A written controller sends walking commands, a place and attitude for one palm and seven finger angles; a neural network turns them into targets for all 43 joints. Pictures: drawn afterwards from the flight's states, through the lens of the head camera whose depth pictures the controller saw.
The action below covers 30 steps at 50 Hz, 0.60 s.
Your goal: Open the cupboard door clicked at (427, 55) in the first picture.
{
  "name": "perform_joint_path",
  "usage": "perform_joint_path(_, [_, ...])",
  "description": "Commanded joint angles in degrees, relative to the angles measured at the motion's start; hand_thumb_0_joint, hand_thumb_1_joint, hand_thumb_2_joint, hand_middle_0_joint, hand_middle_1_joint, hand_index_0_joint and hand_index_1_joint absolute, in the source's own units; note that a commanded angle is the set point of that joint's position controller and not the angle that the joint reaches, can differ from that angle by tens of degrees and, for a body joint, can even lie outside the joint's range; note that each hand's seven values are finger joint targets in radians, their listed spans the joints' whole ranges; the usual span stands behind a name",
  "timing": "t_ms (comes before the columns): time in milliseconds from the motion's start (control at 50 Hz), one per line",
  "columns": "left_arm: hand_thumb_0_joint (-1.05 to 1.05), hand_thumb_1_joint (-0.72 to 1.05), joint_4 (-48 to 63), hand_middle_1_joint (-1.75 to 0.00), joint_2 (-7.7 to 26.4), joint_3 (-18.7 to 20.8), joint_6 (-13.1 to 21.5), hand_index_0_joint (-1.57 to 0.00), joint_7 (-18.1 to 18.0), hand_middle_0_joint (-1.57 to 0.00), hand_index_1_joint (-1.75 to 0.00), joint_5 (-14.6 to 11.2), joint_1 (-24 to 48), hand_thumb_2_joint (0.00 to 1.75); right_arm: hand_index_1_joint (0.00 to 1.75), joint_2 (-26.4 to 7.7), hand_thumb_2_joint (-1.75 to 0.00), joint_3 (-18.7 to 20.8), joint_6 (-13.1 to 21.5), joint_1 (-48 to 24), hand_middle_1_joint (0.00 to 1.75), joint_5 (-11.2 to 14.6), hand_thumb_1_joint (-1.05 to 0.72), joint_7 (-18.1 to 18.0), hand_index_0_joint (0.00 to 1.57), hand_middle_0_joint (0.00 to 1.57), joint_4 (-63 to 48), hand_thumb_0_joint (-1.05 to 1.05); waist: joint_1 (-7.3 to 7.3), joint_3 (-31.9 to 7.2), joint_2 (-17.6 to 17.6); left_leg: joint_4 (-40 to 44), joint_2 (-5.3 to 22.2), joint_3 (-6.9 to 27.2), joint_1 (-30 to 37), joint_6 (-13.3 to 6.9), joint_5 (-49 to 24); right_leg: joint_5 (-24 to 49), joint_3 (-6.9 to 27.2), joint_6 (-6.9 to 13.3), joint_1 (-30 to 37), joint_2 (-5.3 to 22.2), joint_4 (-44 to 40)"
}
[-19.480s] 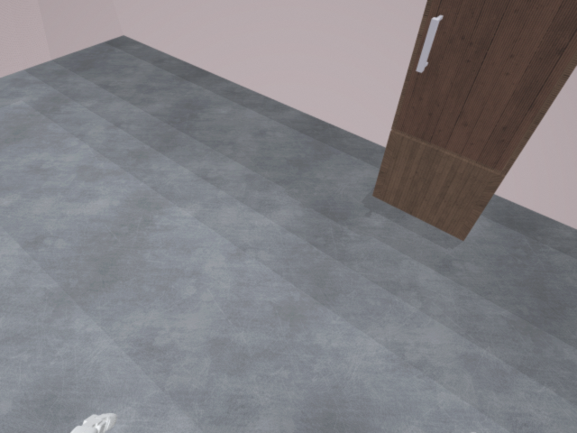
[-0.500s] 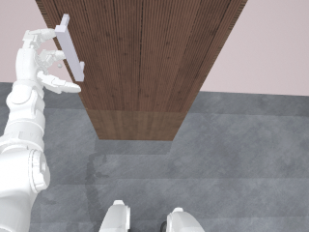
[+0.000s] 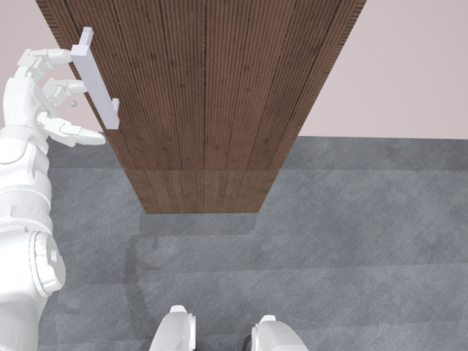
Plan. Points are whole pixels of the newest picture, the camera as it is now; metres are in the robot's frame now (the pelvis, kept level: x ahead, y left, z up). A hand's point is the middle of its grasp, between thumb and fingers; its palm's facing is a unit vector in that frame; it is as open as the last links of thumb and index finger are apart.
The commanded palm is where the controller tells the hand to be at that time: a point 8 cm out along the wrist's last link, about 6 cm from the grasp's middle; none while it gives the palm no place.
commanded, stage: move the hooked fingers beside the handle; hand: left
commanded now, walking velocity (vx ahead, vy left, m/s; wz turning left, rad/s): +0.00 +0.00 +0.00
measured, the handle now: (101, 83) +0.53 +0.22 +0.08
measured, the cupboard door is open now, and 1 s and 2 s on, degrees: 0 0 0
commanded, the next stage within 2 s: slide the fingers in behind the handle in 1.62 s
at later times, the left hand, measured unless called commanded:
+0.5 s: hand (74, 104) +0.48 +0.25 +0.08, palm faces +0.05 -1.00 +0.00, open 14.0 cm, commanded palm +0.47 +0.30 +0.08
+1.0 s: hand (51, 105) +0.48 +0.28 +0.08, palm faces +0.04 -1.00 +0.00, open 14.0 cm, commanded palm +0.47 +0.32 +0.08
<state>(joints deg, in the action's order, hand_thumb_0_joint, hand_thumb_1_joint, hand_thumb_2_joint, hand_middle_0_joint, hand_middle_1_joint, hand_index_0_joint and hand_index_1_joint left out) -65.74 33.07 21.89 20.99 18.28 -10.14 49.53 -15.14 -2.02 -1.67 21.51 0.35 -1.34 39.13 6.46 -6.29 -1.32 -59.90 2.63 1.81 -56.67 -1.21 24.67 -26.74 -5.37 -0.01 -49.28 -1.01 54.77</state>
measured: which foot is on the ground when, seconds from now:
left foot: down 0.00-1.00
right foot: down 0.00-1.00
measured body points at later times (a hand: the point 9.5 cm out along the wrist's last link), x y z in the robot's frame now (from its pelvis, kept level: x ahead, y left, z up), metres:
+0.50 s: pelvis +0.00 +0.00 +0.00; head +0.13 +0.02 +0.43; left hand +0.48 +0.30 +0.08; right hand +0.03 -0.28 -0.11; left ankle +0.03 +0.10 -0.67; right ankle -0.01 -0.13 -0.67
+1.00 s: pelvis -0.01 +0.00 -0.01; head +0.13 +0.03 +0.42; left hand +0.47 +0.34 +0.08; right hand +0.00 -0.28 -0.10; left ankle +0.03 +0.10 -0.67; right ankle -0.01 -0.13 -0.67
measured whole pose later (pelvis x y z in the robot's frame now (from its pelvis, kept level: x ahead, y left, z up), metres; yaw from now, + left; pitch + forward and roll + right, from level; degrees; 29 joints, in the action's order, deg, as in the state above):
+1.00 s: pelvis -0.01 +0.00 -0.01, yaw -2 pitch +22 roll -5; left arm -69.7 43.3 31.1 20.4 28.6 -8.9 48.9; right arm -16.8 -3.0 -3.2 21.1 1.4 -3.5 36.1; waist 8.8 -5.3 -0.9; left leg -61.6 4.4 0.7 -58.6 -1.1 25.1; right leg -26.2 -3.9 0.0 -51.9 -2.7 56.2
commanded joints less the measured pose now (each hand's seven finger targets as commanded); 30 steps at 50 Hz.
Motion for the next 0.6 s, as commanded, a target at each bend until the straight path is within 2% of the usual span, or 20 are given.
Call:
perform_joint_path(0, [0.00, -0.50, 12.4, -1.20, 10.5, 0.4, 3.7, -0.30, 2.8, -0.30, -1.20, 1.1, 22.9, 0.30, 0.30, -11.2, -0.90, 3.9, 0.5, 9.5, 0.30, -0.2, -0.90, -1.1, 0.20, 0.20, -3.0, 0.00, 3.03, -25.9, -9.1, 6.0, -0.5, 3.7, 31.7, -0.3, -22.7, 16.1, 1.8, 1.8, 0.4, -2.9, -6.0])
perform_joint_path(20, [0.00, -0.50, 13.1, -1.20, 10.1, -0.2, 3.8, -0.30, 3.1, -0.30, -1.20, 1.1, 23.3, 0.30, 0.30, -11.0, -0.90, 3.8, 0.3, 9.2, 0.30, -0.1, -0.90, -1.1, 0.20, 0.20, -3.3, 0.00, 3.18, -26.7, -9.6, 6.0, -0.6, 3.3, 31.7, -0.3, -23.6, 17.4, 2.0, 1.6, 0.9, -2.8, -5.9])
perform_joint_path(40, [0.00, -0.50, 13.3, -1.20, 9.5, -0.6, 3.8, -0.30, 3.3, -0.30, -1.20, 0.9, 23.6, 0.30, 0.30, -10.9, -0.90, 3.9, 0.2, 8.9, 0.30, -0.1, -0.90, -1.1, 0.20, 0.20, -3.2, 0.00, 3.50, -25.9, -9.4, 6.0, -0.5, 3.2, 31.9, -0.3, -23.3, 17.3, 2.0, 1.5, 0.7, -2.8, -6.2])
perform_joint_path(60, [0.00, -0.50, 12.7, -1.20, 9.5, -0.5, 3.8, -0.30, 3.6, -0.30, -1.20, 0.8, 22.7, 0.30, 0.30, -10.9, -0.90, 3.8, 0.1, 8.7, 0.30, 0.0, -0.90, -1.1, 0.20, 0.20, -3.4, 0.00, 3.04, -24.9, -9.2, 6.3, -0.6, 3.3, 31.4, -0.1, -22.5, 16.5, 1.8, 1.6, 0.7, -2.8, -6.2])
perform_joint_path(80, [0.00, -0.50, 13.9, -1.20, 9.7, -0.5, 4.0, -0.30, 3.6, -0.30, -1.20, 0.7, 23.0, 0.30, 0.30, -11.0, -0.90, 3.9, 0.0, 8.7, 0.30, 0.0, -0.90, -1.1, 0.20, 0.20, -3.6, 0.00, 3.21, -25.3, -9.4, 6.5, -0.5, 3.4, 32.0, -0.1, -22.8, 16.5, 1.7, 1.6, 0.8, -2.9, -6.2])
perform_joint_path(120, [0.00, -0.50, 15.8, -1.20, 11.1, 0.8, 4.6, -0.30, 3.5, -0.30, -1.20, 0.6, 22.5, 0.30, 0.30, -11.0, -0.90, 4.0, -0.1, 8.6, 0.30, 0.0, -0.90, -1.1, 0.20, 0.20, -3.8, 0.00, 2.31, -26.9, -11.1, 6.6, -0.4, 3.5, 34.2, 0.1, -25.2, 17.4, 1.7, 1.7, 1.1, -3.0, -6.1])
perform_joint_path(160, [0.00, -0.50, 14.1, -1.20, 10.7, 1.0, 4.4, -0.30, 3.6, -0.30, -1.20, 0.4, 20.2, 0.30, 0.30, -10.9, -0.90, 3.9, -0.3, 8.3, 0.30, 0.1, -0.90, -1.0, 0.20, 0.20, -4.1, 0.00, 2.51, -25.4, -9.2, 6.5, -0.5, 3.0, 32.5, -0.2, -24.0, 17.7, 1.9, 1.6, 1.8, -3.1, -6.5])
perform_joint_path(200, [0.00, -0.50, 13.1, -1.20, 14.3, 3.6, 4.5, -0.30, 3.6, -0.30, -1.20, 0.4, 20.1, 0.30, 0.30, -11.2, -0.90, 3.8, -0.6, 8.3, 0.30, 0.2, -0.90, -1.4, 0.20, 0.20, -4.1, 0.00, 2.38, -23.9, -7.0, 6.3, -0.6, 2.6, 29.4, -0.5, -22.3, 17.8, 2.4, 1.5, 3.3, -3.0, -6.3])
perform_joint_path(220, [0.00, -0.50, 13.5, -1.20, 13.6, 2.7, 4.5, -0.30, 3.8, -0.30, -1.20, 0.4, 21.4, 0.30, 0.30, -11.2, -0.90, 3.7, -0.6, 8.0, 0.30, 0.4, -0.90, -1.5, 0.20, 0.20, -4.3, 0.00, 2.87, -24.0, -8.1, 6.6, -0.6, 2.5, 29.6, -0.5, -22.1, 17.9, 2.4, 1.3, 2.9, -2.9, -6.3])
perform_joint_path(280, [0.00, -0.50, 12.1, -1.20, 15.9, 4.7, 4.3, -0.30, 4.1, -0.30, -1.20, 0.3, 20.4, 0.30, 0.30, -11.2, -0.90, 3.6, -0.7, 7.7, 0.30, 0.4, -0.90, -1.7, 0.20, 0.20, -4.8, 0.00, 2.27, -23.4, -7.6, 6.5, -0.8, 2.1, 27.7, -0.6, -20.9, 17.6, 2.7, 1.2, 4.0, -2.7, -6.3])
perform_joint_path(300, [0.00, -0.50, 12.0, -1.20, 18.1, 6.4, 4.5, -0.30, 4.0, -0.30, -1.20, 0.2, 20.9, 0.30, 0.30, -11.4, -0.90, 3.5, -0.7, 7.9, 0.30, 0.4, -0.90, -1.9, 0.20, 0.20, -4.7, 0.00, 2.21, -23.3, -7.4, 6.1, -0.8, 2.1, 27.3, -0.7, -21.4, 18.1, 2.8, 1.4, 4.3, -2.8, -6.0])
perform_joint_path(320, [0.00, -0.50, 12.4, -1.20, 20.0, 7.6, 4.6, -0.30, 4.1, -0.30, -1.20, 0.4, 21.4, 0.30, 0.30, -11.4, -0.90, 3.5, -0.7, 7.8, 0.30, 0.4, -0.90, -2.1, 0.20, 0.20, -4.9, 0.00, 1.71, -25.1, -8.4, 6.1, -0.8, 2.0, 27.4, -0.6, -22.2, 19.0, 3.0, 1.3, 5.2, -2.7, -5.6])
perform_joint_path(380, [0.00, -0.50, 11.6, -1.20, 21.1, 8.7, 4.5, -0.30, 4.2, -0.30, -1.20, 0.5, 19.0, 0.30, 0.30, -11.2, -0.90, 3.3, -0.8, 7.5, 0.30, 0.3, -0.90, -1.9, 0.20, 0.20, -5.8, 0.00, 0.94, -25.6, -9.3, 5.9, -0.9, 1.4, 26.6, -0.5, -22.9, 20.2, 3.2, 1.1, 6.8, -2.7, -5.3])
perform_joint_path(420, [0.00, -0.50, 11.7, -1.20, 22.9, 9.8, 4.7, -0.30, 4.4, -0.30, -1.20, 0.9, 18.8, 0.30, 0.30, -11.4, -0.90, 3.4, -0.7, 7.7, 0.30, 0.3, -0.90, -2.0, 0.20, 0.20, -6.1, 0.00, 0.82, -26.8, -8.8, 5.4, -0.8, 1.3, 26.0, -0.5, -23.4, 21.2, 3.4, 1.0, 7.7, -2.7, -4.9])
perform_joint_path(440, [0.00, -0.50, 10.9, -1.20, 23.3, 10.1, 4.3, -0.30, 4.6, -0.30, -1.20, 0.9, 18.4, 0.30, 0.30, -11.4, -0.90, 3.4, -0.7, 7.8, 0.30, 0.4, -0.90, -2.1, 0.20, 0.20, -6.1, 0.00, 1.23, -26.0, -7.2, 5.2, -0.8, 1.0, 24.7, -0.8, -22.7, 21.4, 3.7, 0.8, 8.1, -2.8, -5.1])
perform_joint_path(460, [0.00, -0.50, 10.5, -1.20, 24.7, 10.8, 4.1, -0.30, 4.8, -0.30, -1.20, 1.1, 18.4, 0.30, 0.30, -11.7, -0.90, 3.3, -0.8, 7.7, 0.30, 0.4, -0.90, -2.2, 0.20, 0.20, -6.3, 0.00, 1.06, -25.3, -7.4, 5.4, -0.8, 1.0, 23.8, -0.7, -22.0, 20.9, 3.7, 0.8, 8.3, -2.7, -5.1])
perform_joint_path(480, [0.00, -0.50, 11.2, -1.20, 23.5, 9.7, 4.1, -0.30, 5.2, -0.30, -1.20, 0.9, 19.4, 0.30, 0.30, -11.6, -0.90, 3.3, -0.9, 7.8, 0.30, 0.6, -0.90, -2.2, 0.20, 0.20, -6.3, 0.00, 1.62, -25.2, -8.3, 5.6, -0.8, 0.9, 24.7, -0.7, -22.0, 20.8, 3.7, 0.7, 7.7, -2.8, -5.4])
perform_joint_path(520, [0.00, -0.50, 12.0, -1.20, 22.7, 9.1, 4.5, -0.30, 6.1, -0.30, -1.20, 0.5, 19.0, 0.30, 0.30, -11.6, -0.90, 3.4, -1.0, 7.8, 0.30, 0.6, -0.90, -2.2, 0.20, 0.20, -6.3, 0.00, 1.31, -26.3, -10.4, 5.5, -0.6, 1.1, 27.3, -0.4, -23.2, 20.3, 3.4, 1.0, 6.0, -2.9, -5.3])
perform_joint_path(580, [0.00, -0.50, 11.5, -1.20, 22.0, 8.6, 4.0, -0.30, 7.3, -0.30, -1.20, -0.1, 17.6, 0.30, 0.30, -11.8, -0.90, 3.5, -1.2, 8.0, 0.30, 0.6, -0.90, -2.3, 0.20, 0.20, -6.2, 0.00, 1.49, -26.3, -9.2, 5.5, -0.6, 1.0, 27.0, -0.6, -23.1, 20.6, 3.4, 0.9, 6.4, -3.0, -5.6])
